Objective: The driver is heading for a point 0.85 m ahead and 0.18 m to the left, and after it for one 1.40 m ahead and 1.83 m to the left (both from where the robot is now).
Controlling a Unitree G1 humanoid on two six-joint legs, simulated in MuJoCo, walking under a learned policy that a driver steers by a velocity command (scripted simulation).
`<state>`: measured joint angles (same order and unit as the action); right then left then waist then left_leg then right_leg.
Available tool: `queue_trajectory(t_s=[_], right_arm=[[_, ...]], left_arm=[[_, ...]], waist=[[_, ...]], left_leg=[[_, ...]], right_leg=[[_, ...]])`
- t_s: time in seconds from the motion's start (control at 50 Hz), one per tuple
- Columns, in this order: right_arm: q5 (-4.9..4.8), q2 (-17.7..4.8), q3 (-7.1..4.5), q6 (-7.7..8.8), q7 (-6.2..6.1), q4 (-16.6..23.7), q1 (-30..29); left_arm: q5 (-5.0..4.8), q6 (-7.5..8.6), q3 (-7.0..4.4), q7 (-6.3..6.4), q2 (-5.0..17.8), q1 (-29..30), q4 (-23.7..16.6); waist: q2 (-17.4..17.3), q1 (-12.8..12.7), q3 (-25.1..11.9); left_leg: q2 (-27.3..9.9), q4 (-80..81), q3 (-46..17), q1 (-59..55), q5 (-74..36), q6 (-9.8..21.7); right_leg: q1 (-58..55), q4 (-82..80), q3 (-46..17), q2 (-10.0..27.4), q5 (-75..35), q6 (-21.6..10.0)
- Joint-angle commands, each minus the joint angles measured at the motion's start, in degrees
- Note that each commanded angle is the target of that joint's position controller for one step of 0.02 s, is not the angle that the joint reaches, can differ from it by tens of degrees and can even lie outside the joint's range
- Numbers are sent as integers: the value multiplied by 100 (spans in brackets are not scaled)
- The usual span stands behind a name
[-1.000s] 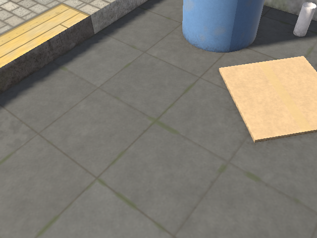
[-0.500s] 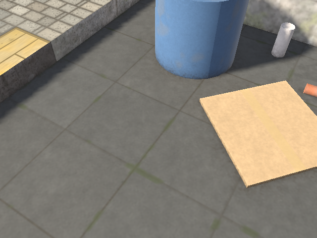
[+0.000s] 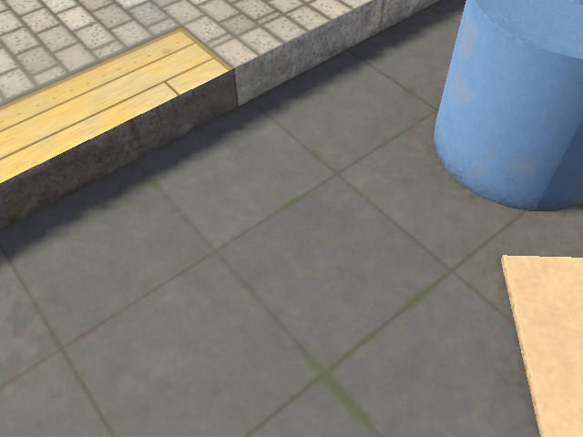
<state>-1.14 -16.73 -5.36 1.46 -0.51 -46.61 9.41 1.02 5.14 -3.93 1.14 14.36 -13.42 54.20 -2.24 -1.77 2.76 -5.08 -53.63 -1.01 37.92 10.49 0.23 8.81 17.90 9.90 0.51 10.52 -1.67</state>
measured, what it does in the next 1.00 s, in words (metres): walks ahead, turning left: left foot, then right foot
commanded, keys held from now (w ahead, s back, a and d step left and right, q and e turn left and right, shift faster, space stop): q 0.58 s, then no key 0.36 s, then w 0.06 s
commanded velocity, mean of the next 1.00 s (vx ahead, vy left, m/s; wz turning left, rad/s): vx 0.06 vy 0.00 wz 0.45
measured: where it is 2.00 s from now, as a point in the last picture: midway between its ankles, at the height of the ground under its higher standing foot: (249, 413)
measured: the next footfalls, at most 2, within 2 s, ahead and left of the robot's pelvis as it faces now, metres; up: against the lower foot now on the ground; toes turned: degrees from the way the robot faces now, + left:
left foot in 0.18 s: +0.21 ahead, +0.13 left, +0.00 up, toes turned +9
right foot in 0.64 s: +0.23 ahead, -0.10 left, +0.00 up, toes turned +26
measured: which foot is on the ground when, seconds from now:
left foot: up 0.00-0.16, down 0.18-0.64, up 0.66-0.96, down 0.98-1.00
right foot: down 0.00-0.18, up 0.20-0.62, down 0.64-1.00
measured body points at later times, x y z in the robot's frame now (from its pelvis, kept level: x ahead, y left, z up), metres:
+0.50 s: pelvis +0.11 +0.03 -0.01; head +0.15 +0.06 +0.44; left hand +0.20 +0.34 -0.13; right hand +0.33 -0.21 -0.10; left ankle +0.17 +0.12 -0.75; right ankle +0.19 -0.13 -0.70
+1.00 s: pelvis +0.13 +0.00 -0.01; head +0.15 +0.01 +0.44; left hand +0.10 +0.29 -0.13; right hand +0.37 -0.18 -0.12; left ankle +0.05 +0.11 -0.75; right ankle +0.19 -0.11 -0.75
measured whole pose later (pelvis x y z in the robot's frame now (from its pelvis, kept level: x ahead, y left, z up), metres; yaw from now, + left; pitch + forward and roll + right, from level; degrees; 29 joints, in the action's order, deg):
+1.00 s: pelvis +0.13 +0.00 -0.01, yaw +26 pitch +0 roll +0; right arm -0.5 -14.8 -3.2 -2.5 -1.7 -41.3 11.8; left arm 0.0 0.3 -1.5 0.7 14.4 -10.8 49.1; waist -0.4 -1.3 1.8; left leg 0.4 -25.5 -3.1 10.3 14.8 -1.3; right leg 14.3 29.2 -0.6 1.5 15.3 0.7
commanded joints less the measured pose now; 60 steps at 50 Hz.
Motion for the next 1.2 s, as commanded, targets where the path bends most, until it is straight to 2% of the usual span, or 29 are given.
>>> queue_trajectory(t_s=[0.02,0.14,0.16,0.18,0.2,0.22,0.24,0.26,0.28,0.36,0.54,0.62,0.64,0.66,0.68,0.7,0.72,0.76,0.8,0.86,0.92,0.96,0.98,1.0,1.02,1.04,1.08,1.14,1.2], right_arm=[[40,8,34,-30,132,366,164],[79,-384,-121,-105,338,746,-4],[85,-522,-206,-76,323,651,431],[101,-995,-381,-50,218,580,862],[142,-1621,-492,-88,76,673,883],[214,-1500,-386,-52,117,888,864],[190,-1203,-311,-20,165,988,697],[95,-1018,-260,8,148,1013,345],[17,-871,-218,-22,106,1024,131],[129,-885,-216,-128,-60,1171,-151],[81,-880,-237,-281,-197,1278,-77],[-3,-818,-188,-373,-244,1318,-147],[-7,-656,-136,-393,-266,1296,42],[11,-394,-77,-385,-259,1385,268],[70,-787,-194,-306,-251,1495,69],[106,-1099,-294,-273,-215,1354,239],[85,-1050,-307,-301,-205,1168,420],[122,-662,-200,-382,-227,1009,555],[78,-399,-82,-371,-179,1054,375],[86,-123,89,-328,-134,1154,-8],[14,-314,55,-310,-109,1035,81],[59,-367,55,-314,-107,816,433],[85,-559,37,-334,-147,803,554],[101,-977,-64,-375,-174,741,640],[87,-974,-104,-362,-103,656,854],[130,-917,-81,-292,-57,690,892],[155,-896,-52,-97,-79,587,999],[2,-739,-5,98,-97,575,930],[-19,-886,-50,103,-43,656,711]], left_arm=[[-60,-7,-195,140,963,602,-489],[-297,-250,-296,187,1212,621,-525],[-315,-293,-286,191,1153,632,-541],[-197,-308,-248,154,1013,246,-508],[141,-278,-93,72,531,-33,-695],[40,-223,-48,-10,631,-92,-788],[-179,-220,-111,-46,890,395,-859],[-211,-249,-103,-16,859,621,-926],[-109,-313,-109,46,856,685,-863],[-76,-455,-115,117,787,564,-880],[-133,-407,-72,59,735,811,-957],[-142,-312,-123,-52,822,195,-790],[-54,-317,-185,-58,1057,56,-761],[77,-362,-279,-27,1576,274,-852],[242,-359,-253,-34,1475,413,-951],[181,-339,-191,8,1263,758,-1106],[55,-341,-148,38,1069,978,-1151],[-127,-347,-52,72,849,943,-1116],[-70,-415,7,75,740,740,-1043],[-56,-487,-3,77,886,534,-953],[-130,-543,-62,43,1177,269,-839],[-206,-487,9,8,999,88,-722],[-114,-396,82,-55,833,35,-713],[-5,-286,133,-135,616,-84,-746],[-69,-242,144,-136,616,310,-810],[-169,-215,97,-126,783,778,-941],[-285,-178,21,-114,876,1043,-1090],[-307,-26,5,-240,816,879,-1088],[-226,54,82,-373,623,811,-983]], waist=[[719,219,-449],[758,325,-557],[579,551,-748],[-127,655,-1060],[-1612,247,-1378],[-1312,340,-2447],[-534,530,-2210],[-223,407,-1683],[140,286,-1338],[-281,9,-1122],[-673,234,-973],[-722,-46,-1019],[-357,-15,-1012],[1147,337,-818],[1888,201,-586],[1361,315,-512],[1034,416,-474],[889,364,-387],[987,272,-412],[1327,38,-538],[1399,-25,-495],[1114,135,-579],[749,113,-776],[-176,-93,-895],[-678,255,-819],[-746,504,-259],[-1217,570,499],[-805,414,443],[-679,331,86]], left_leg=[[0,906,174,-772,-869,-20],[339,1938,470,-1210,-170,391],[564,2437,584,-1859,-547,554],[404,2777,63,-2922,-2494,819],[-1014,2391,-1904,-4364,-5428,1621],[-1757,2819,-3509,-4963,-4289,2550],[-1485,3073,-3080,-4659,-3541,2317],[-1210,3144,-2548,-4111,-2822,1973],[-1012,3303,-2318,-3555,-2178,1728],[-528,3620,-1885,-2445,-1430,1476],[-259,3630,-2410,-2269,91,1204],[-55,3172,-2494,-2248,-253,859],[247,2701,-2188,-1862,156,578],[1160,1529,-1164,-921,1505,242],[1399,222,-889,-471,2507,-23],[1212,-694,-1140,-547,2221,-119],[1213,-1030,-1091,-582,1891,-198],[1181,-1412,-1058,-501,1459,-403],[1063,-877,-771,-706,1333,-533],[654,890,-244,-1478,1466,-613],[689,2376,104,-2241,967,-513],[610,3714,-2,-3250,-225,-231],[188,3496,-448,-4007,-720,-41],[-201,3010,-866,-4167,-479,351],[-460,3386,-1365,-3634,1439,822],[-740,4000,-2025,-3300,2735,1078],[-1165,4560,-2752,-3053,2948,1353],[-1129,4563,-2407,-3580,2092,1235],[-669,4449,-1497,-3032,1153,1050]], right_leg=[[97,-456,-150,1419,-3269,-829],[-648,752,-65,1652,-3433,-505],[-536,1535,89,1433,-3445,-321],[69,2752,243,995,-2459,70],[2000,4696,279,210,2168,518],[2755,5945,-1015,-292,3309,558],[3055,6105,-1427,-91,2813,450],[3177,5805,-1435,76,2304,379],[3083,5441,-1479,223,1951,389],[2149,4205,-1399,66,1338,423],[1519,2411,-1532,-196,896,531],[548,740,-1328,-160,180,260],[48,285,-1707,402,-76,69],[-217,-73,-3058,1598,-557,-551],[318,-397,-4135,2295,-1025,-1389],[441,-284,-3745,2173,-1140,-1406],[443,-125,-3138,1775,-1158,-1130],[214,9,-2593,1402,-1261,-938],[55,55,-2171,1153,-1415,-969],[-176,192,-1936,1050,-1560,-946],[-158,371,-2104,1172,-1999,-1005],[194,399,-2033,1056,-1456,-681],[723,509,-1865,880,-653,-332],[1183,931,-1142,206,587,-23],[1293,1505,-618,-158,1382,201],[1744,2003,-594,-204,1513,233],[2551,2972,-961,55,1991,30],[3011,2930,-1170,401,1658,-243],[1650,1942,-777,154,855,-161]])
